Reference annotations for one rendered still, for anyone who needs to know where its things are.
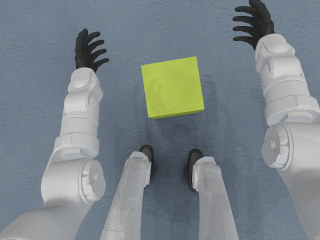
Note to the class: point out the robot right hand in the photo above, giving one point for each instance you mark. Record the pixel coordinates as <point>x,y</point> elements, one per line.
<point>261,22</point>

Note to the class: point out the robot left forearm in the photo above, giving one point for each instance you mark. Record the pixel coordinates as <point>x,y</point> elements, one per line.
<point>80,119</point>

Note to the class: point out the robot right forearm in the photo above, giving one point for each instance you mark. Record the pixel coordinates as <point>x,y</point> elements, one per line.
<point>283,83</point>

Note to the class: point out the robot left upper arm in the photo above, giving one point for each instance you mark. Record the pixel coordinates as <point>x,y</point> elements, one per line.
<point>69,189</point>

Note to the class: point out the carton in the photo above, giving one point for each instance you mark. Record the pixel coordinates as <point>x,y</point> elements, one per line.
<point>172,88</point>

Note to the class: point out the right robot thigh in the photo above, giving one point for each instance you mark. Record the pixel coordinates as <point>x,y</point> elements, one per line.
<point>216,220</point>

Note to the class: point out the robot right upper arm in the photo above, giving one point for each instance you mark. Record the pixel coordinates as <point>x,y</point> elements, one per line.
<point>293,149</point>

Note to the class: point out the right robot foot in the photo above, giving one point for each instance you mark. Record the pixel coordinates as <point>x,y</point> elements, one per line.
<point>193,157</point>

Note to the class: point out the robot left hand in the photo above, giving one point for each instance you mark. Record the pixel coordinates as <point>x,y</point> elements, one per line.
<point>83,56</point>

